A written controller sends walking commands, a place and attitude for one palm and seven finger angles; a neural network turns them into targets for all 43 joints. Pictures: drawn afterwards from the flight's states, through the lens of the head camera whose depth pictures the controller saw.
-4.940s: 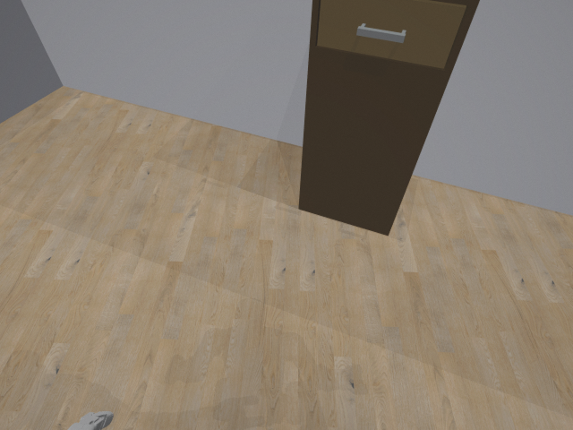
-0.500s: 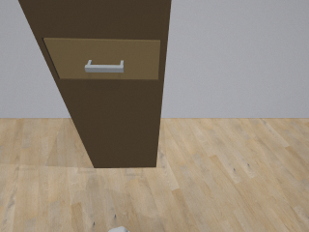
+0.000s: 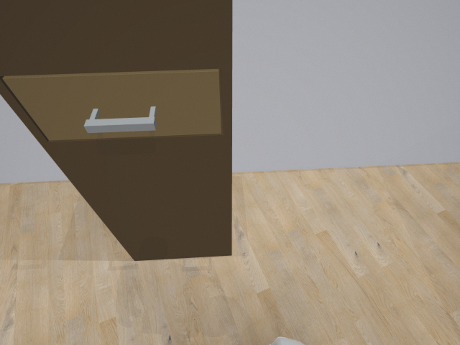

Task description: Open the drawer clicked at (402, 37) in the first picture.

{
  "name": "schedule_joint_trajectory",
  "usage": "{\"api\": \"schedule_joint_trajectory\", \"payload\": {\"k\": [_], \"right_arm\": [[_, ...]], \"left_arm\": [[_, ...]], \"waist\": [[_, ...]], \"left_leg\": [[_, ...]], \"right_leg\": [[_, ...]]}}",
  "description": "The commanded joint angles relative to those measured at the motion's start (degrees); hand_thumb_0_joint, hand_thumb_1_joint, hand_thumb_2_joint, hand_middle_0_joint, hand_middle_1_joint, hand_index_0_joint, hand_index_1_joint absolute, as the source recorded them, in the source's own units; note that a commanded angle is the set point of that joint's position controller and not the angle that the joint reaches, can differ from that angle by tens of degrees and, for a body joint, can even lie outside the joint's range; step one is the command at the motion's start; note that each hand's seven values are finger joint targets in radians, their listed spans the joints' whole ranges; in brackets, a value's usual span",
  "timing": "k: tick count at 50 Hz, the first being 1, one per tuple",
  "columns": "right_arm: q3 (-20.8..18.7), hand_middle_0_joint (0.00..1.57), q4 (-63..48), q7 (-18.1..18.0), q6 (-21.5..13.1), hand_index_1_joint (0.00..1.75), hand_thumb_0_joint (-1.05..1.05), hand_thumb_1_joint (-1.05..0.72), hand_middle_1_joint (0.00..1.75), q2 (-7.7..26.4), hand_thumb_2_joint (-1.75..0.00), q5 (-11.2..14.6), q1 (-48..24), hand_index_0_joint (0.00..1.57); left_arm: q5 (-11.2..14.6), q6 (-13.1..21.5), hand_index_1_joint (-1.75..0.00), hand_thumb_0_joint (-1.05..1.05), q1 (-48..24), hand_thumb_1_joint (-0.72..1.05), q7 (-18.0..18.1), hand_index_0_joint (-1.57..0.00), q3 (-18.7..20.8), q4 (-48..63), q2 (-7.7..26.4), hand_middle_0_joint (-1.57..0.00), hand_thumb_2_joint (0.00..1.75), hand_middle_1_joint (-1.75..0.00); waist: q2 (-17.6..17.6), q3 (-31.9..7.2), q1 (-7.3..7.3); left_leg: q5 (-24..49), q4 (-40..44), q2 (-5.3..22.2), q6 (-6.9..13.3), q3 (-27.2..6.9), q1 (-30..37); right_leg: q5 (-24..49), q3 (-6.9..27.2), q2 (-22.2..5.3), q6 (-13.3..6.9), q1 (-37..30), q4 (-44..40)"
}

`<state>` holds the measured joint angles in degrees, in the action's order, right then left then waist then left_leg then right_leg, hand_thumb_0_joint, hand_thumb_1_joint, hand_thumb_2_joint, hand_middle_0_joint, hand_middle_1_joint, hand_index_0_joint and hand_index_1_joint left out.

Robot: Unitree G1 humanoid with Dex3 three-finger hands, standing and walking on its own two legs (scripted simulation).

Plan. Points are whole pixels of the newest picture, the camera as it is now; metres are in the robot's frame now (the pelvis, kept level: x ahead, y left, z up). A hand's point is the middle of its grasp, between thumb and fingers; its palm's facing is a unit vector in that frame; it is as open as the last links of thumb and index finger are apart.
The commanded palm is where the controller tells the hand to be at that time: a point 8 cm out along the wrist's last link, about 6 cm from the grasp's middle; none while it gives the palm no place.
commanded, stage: come to a stop and stand still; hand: left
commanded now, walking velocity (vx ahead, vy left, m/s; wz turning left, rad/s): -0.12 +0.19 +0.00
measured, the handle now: (122, 118) +0.50 +0.24 +0.09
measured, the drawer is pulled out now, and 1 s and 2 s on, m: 0.00 0.00 0.00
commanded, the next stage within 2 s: look again from close up in 1.84 s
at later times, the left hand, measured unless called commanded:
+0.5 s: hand out of the picture -0.01 +0.21 -0.16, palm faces +0.10 -0.96 -0.26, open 7.3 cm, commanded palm none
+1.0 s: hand out of the picture +0.00 +0.19 -0.17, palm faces +0.00 -0.98 -0.21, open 7.3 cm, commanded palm none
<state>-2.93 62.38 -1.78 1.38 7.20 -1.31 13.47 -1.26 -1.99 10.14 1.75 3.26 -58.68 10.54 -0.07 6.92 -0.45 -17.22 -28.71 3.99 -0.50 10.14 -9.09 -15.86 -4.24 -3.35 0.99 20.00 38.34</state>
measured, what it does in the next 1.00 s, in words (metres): steps on the spot: right foot, then left foot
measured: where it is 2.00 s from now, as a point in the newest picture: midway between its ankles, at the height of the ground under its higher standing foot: outside the picture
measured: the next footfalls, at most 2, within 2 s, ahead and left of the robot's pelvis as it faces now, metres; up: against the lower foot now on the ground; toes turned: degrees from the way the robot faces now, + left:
right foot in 0.02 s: +0.08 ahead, -0.12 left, +0.00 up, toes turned -6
left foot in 0.54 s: -0.05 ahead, +0.14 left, +0.00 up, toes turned +3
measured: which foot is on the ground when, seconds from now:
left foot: down 0.00-0.02, up 0.04-0.52, down 0.54-1.00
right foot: up 0.00-0.00, down 0.02-0.54, up 0.56-0.92, down 0.94-1.00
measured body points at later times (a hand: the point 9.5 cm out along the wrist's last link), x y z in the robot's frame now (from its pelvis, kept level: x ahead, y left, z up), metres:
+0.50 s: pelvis -0.04 +0.00 +0.01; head -0.03 +0.00 +0.46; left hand -0.02 +0.26 -0.14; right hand +0.04 -0.25 -0.14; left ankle -0.09 +0.14 -0.72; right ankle +0.04 -0.11 -0.74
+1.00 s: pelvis -0.03 +0.01 +0.00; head +0.01 +0.01 +0.45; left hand +0.01 +0.24 -0.16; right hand -0.10 -0.18 -0.16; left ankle -0.09 +0.13 -0.73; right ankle -0.05 -0.09 -0.74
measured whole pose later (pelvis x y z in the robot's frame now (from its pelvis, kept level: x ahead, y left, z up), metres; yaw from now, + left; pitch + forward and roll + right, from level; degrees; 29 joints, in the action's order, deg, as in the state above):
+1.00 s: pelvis -0.03 +0.01 +0.00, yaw +0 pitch +1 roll +0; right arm -1.0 67.8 -3.0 -0.3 5.7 -0.5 20.8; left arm -0.6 -0.2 11.6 1.9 1.9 -64.6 9.0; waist -1.0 3.4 -2.6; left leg -18.3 -27.0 1.9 -0.6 2.6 -8.0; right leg -16.5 -4.1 -0.3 -0.8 11.1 27.0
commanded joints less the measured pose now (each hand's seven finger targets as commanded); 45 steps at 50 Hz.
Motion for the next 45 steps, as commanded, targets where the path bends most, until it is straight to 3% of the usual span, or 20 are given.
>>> {"api": "schedule_joint_trajectory", "payload": {"k": [1,2,3,5,9,13,18,21,23,24,25,26,27,28,30,32,33,38,42,45], "right_arm": [[-2.34,0.20,-4.36,0.51,-0.43,0.30,0.00,-0.90,0.30,5.68,-0.90,0.68,4.24,0.20],[-2.46,0.20,-5.07,0.26,0.46,0.30,0.00,-0.90,0.30,5.81,-0.90,1.08,3.98,0.20],[-2.33,0.20,-5.08,-0.07,1.59,0.30,0.00,-0.90,0.30,5.49,-0.90,0.96,2.74,0.20],[-2.50,0.20,-4.41,0.35,1.97,0.30,0.00,-0.90,0.30,6.98,-0.90,0.53,1.38,0.20],[-2.42,0.20,-5.16,1.47,2.79,0.30,0.00,-0.90,0.30,8.46,-0.90,0.11,-0.48,0.20],[-2.24,0.20,-6.32,2.06,2.88,0.30,0.00,-0.90,0.30,9.14,-0.90,-0.18,-1.76,0.20],[-1.53,0.20,-6.98,2.58,2.12,0.30,0.00,-0.90,0.30,8.81,-0.90,0.13,-1.78,0.20],[-0.72,0.20,-6.68,2.47,0.93,0.30,0.00,-0.90,0.30,8.05,-0.90,0.35,0.52,0.20],[-0.16,0.20,-4.89,2.03,0.21,0.30,0.00,-0.90,0.30,7.10,-0.90,0.42,5.37,0.20],[0.22,0.20,-3.34,1.76,-0.25,0.30,0.00,-0.90,0.30,6.65,-0.90,0.47,9.60,0.20],[0.36,0.20,-2.17,1.37,-0.79,0.30,0.00,-0.90,0.30,7.37,-0.90,0.34,11.90,0.20],[0.06,0.20,-2.49,1.07,-1.39,0.30,0.00,-0.90,0.30,10.30,-0.90,-0.38,10.96,0.20],[-0.19,0.20,-4.23,0.69,-1.40,0.30,0.00,-0.90,0.30,13.69,-0.90,-0.77,7.54,0.20],[-0.15,0.20,-5.38,0.44,-1.35,0.30,0.00,-0.90,0.30,14.62,-0.90,-0.60,2.65,0.20],[0.75,0.20,-5.07,-0.20,-1.92,0.30,0.00,-0.90,0.30,11.68,-0.90,-0.23,-1.38,0.20],[0.92,0.20,-3.75,-0.62,-2.65,0.30,0.00,-0.90,0.30,10.77,-0.90,0.08,1.32,0.20],[1.13,0.20,-2.60,-0.86,-2.99,0.30,0.00,-0.90,0.30,9.70,-0.90,0.36,3.86,0.20],[1.03,0.20,1.65,-1.99,-3.31,0.30,0.00,-0.90,0.30,8.27,-0.90,-0.01,11.53,0.20],[0.16,0.20,3.14,-2.18,-2.59,0.30,0.00,-0.90,0.30,8.93,-0.90,-0.10,11.63,0.20],[-0.03,0.20,3.63,-2.04,-2.67,0.30,0.00,-0.90,0.30,7.83,-0.90,0.42,10.87,0.20]], "left_arm": [[-0.94,2.61,-0.30,0.00,9.48,0.90,0.65,-0.20,2.11,1.29,11.19,-0.20,0.90,-0.30],[-0.19,2.41,-0.30,0.00,10.54,0.90,0.42,-0.20,1.94,1.74,12.51,-0.20,0.90,-0.30],[0.01,2.33,-0.30,0.00,9.46,0.90,0.81,-0.20,2.03,1.85,11.16,-0.20,0.90,-0.30],[-0.06,2.06,-0.30,0.00,3.96,0.90,1.07,-0.20,1.63,3.38,9.36,-0.20,0.90,-0.30],[0.15,2.42,-0.30,0.00,3.56,0.90,1.42,-0.20,1.90,4.59,9.54,-0.20,0.90,-0.30],[-0.18,2.34,-0.30,0.00,4.58,0.90,1.19,-0.20,2.14,4.47,10.36,-0.20,0.90,-0.30],[-1.00,1.75,-0.30,0.00,3.39,0.90,0.23,-0.20,2.17,5.26,11.66,-0.20,0.90,-0.30],[-1.16,1.61,-0.30,0.00,3.42,0.90,-0.13,-0.20,2.36,4.55,12.55,-0.20,0.90,-0.30],[-0.79,1.32,-0.30,0.00,2.47,0.90,-0.20,-0.20,2.07,3.53,11.79,-0.20,0.90,-0.30],[-0.41,1.15,-0.30,0.00,1.36,0.90,-0.20,-0.20,1.76,3.04,11.30,-0.20,0.90,-0.30],[0.04,1.00,-0.30,0.00,1.33,0.90,-0.30,-0.20,1.22,2.60,9.32,-0.20,0.90,-0.30],[0.73,0.84,-0.30,0.00,2.86,0.90,-0.60,-0.20,0.27,2.50,5.77,-0.20,0.90,-0.30],[0.93,0.70,-0.30,0.00,2.90,0.90,-0.85,-0.20,-0.20,2.94,2.94,-0.20,0.90,-0.30],[0.19,0.40,-0.30,0.00,2.23,0.90,-1.22,-0.20,-0.07,2.93,3.61,-0.20,0.90,-0.30],[-0.48,0.31,-0.30,0.00,5.69,0.90,-1.77,-0.20,0.60,0.14,4.55,-0.20,0.90,-0.30],[-0.41,1.00,-0.30,0.00,7.34,0.90,-2.13,-0.20,0.27,-1.39,3.99,-0.20,0.90,-0.30],[-0.28,1.32,-0.30,0.00,6.58,0.90,-2.18,-0.20,0.19,-1.56,3.94,-0.20,0.90,-0.30],[0.39,1.35,-0.30,0.00,2.82,0.90,-1.62,-0.20,-0.65,-1.36,2.61,-0.20,0.90,-0.30],[0.84,1.10,-0.30,0.00,2.57,0.90,-1.28,-0.20,-0.68,-2.06,1.35,-0.20,0.90,-0.30],[0.84,1.87,-0.30,0.00,7.06,0.90,-0.81,-0.20,-0.61,-4.11,1.61,-0.20,0.90,-0.30]], "waist": [[13.67,-12.54,1.75],[13.92,-14.16,3.11],[15.31,-14.67,2.84],[11.09,-9.75,1.56],[8.74,-10.47,2.14],[9.13,-9.64,2.87],[11.95,-6.31,2.75],[11.96,-7.57,2.60],[11.61,-8.38,0.76],[10.64,-8.82,-1.28],[6.37,-7.98,-2.06],[-5.81,-4.81,-1.28],[-13.67,-0.27,-0.47],[-15.04,2.35,0.70],[-11.92,2.52,2.92],[-7.23,0.39,2.16],[-5.35,0.17,1.33],[-7.50,-2.86,-1.58],[-9.28,-5.02,-1.72],[-6.55,-7.76,0.42]], "left_leg": [[-3.15,-16.84,-0.40,-1.14,-0.68,-10.94],[-20.57,-26.00,-3.57,-1.13,-6.75,-11.96],[-20.33,-32.42,-3.58,-1.02,-10.90,-12.20],[-13.55,-40.90,-2.92,-1.66,-12.77,-16.67],[-4.67,-42.58,-3.15,-3.23,-13.66,-19.29],[-2.97,-36.85,-2.65,-3.61,-13.20,-19.23],[-5.96,-21.59,-2.20,-2.48,-9.09,-11.68],[-8.00,-11.33,-3.28,-1.15,-6.72,-6.74],[-5.09,-1.81,-4.18,-0.51,-4.87,0.34],[-1.09,5.28,-4.54,-0.05,-4.12,5.77],[-0.82,10.58,-2.90,0.29,-6.48,8.83],[-11.88,18.17,4.91,2.54,-18.34,4.27],[-25.07,25.55,14.19,5.78,-29.23,-6.89],[-28.35,28.46,16.51,7.54,-33.32,-14.26],[-18.62,26.73,11.58,6.18,-25.26,-13.10],[-6.03,22.73,9.03,6.27,-19.49,-3.56],[-1.36,21.84,9.27,6.39,-18.89,-0.80],[33.01,14.05,11.80,8.83,-18.34,9.10],[41.22,9.39,11.21,8.53,-17.64,8.33],[35.91,4.70,7.93,5.01,-15.70,4.38]], "right_leg": [[48.12,15.66,-16.31,-5.02,-18.27,-13.58],[59.19,16.60,-22.35,-10.34,-16.56,-14.02],[54.46,17.39,-21.50,-11.54,-13.42,-15.45],[45.81,15.05,-18.16,-11.35,-11.16,-15.43],[33.95,12.15,-15.97,-9.08,-12.18,-17.54],[14.98,13.57,-15.70,-8.68,-12.48,-21.55],[-10.04,14.38,-13.88,-7.60,-4.96,-28.32],[-11.71,14.61,-12.53,-7.93,-5.12,-29.96],[-12.39,12.21,-9.89,-6.17,-2.82,-29.41],[-14.41,10.54,-8.59,-4.29,-0.14,-28.17],[-15.67,8.42,-6.24,-2.46,3.22,-23.98],[-13.82,5.03,-1.44,-0.48,6.74,-15.20],[-7.65,0.17,1.59,0.42,6.12,-5.06],[-6.78,2.45,1.26,0.07,4.90,1.90],[-3.35,4.70,1.96,0.26,4.35,10.92],[-1.70,4.16,2.12,0.74,8.61,14.03],[-1.04,4.23,1.63,0.85,9.68,13.54],[-6.10,3.45,0.57,1.39,8.08,6.24],[-6.44,1.78,1.41,0.42,0.78,-3.10],[9.22,0.96,1.07,-0.43,-10.28,-17.27]]}}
